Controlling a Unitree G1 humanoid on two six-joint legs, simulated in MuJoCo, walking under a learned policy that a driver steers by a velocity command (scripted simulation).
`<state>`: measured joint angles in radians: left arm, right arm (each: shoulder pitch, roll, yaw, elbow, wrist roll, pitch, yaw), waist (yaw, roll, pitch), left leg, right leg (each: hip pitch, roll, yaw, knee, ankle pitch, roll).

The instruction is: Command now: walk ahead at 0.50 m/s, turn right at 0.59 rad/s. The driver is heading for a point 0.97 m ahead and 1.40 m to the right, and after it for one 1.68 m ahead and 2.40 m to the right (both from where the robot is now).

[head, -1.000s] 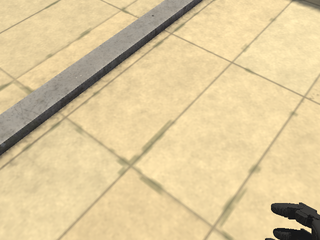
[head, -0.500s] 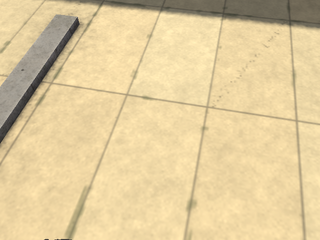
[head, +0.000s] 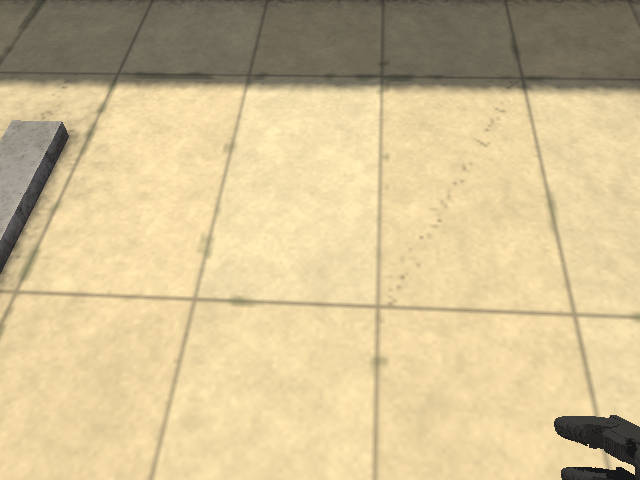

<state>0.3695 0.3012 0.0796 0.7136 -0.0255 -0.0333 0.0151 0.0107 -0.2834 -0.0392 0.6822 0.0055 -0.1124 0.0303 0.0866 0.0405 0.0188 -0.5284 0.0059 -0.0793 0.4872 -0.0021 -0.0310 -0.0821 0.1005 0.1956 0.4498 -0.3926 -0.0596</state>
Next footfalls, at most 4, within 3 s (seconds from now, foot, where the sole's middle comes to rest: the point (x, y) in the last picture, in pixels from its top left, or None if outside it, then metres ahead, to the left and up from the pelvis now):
0.04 left None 0.19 0.13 -0.77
0.56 right None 0.42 -0.18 -0.77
1.02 left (437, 350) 0.77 -0.14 -0.77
1.52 right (599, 347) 0.80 -0.50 -0.77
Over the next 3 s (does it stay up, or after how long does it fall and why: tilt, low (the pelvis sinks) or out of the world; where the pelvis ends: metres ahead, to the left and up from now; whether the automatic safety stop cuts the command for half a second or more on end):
stays up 1.13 -0.98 0.04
